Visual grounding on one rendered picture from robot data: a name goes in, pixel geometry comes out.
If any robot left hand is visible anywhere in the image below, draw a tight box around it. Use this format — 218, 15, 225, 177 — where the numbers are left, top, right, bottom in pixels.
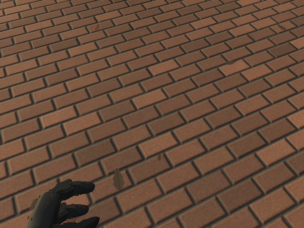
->
27, 179, 100, 228

